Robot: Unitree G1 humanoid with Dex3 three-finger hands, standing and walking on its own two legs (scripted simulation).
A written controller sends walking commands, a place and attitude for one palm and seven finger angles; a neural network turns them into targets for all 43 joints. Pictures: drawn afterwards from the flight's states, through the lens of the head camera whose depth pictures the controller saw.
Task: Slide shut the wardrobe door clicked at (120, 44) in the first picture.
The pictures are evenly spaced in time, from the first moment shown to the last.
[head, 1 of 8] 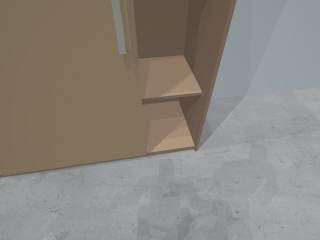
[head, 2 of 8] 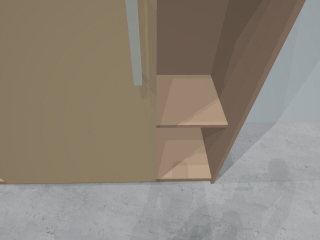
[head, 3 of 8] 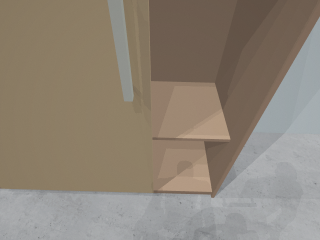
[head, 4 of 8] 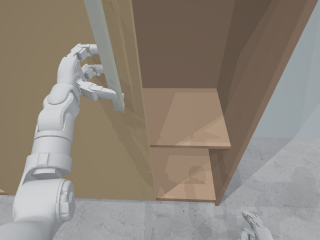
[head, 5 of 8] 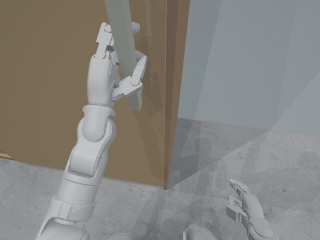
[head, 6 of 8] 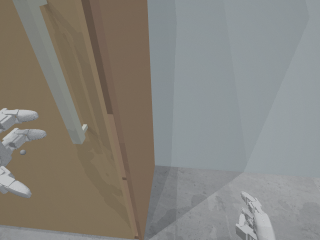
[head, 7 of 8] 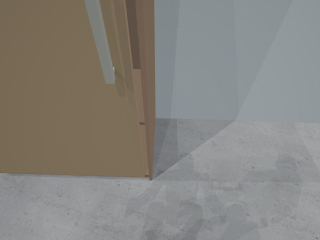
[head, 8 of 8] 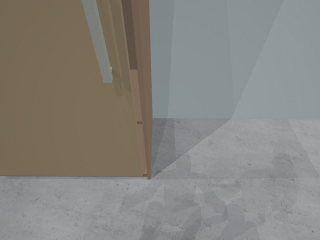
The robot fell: no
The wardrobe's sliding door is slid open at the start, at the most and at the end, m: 0.37 0.37 0.03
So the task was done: yes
